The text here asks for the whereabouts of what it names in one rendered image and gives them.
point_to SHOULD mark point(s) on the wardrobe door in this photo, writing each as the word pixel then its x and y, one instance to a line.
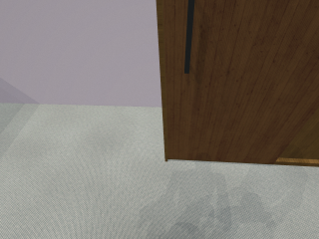
pixel 305 144
pixel 253 79

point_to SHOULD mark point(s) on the handle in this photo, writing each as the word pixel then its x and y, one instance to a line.
pixel 189 27

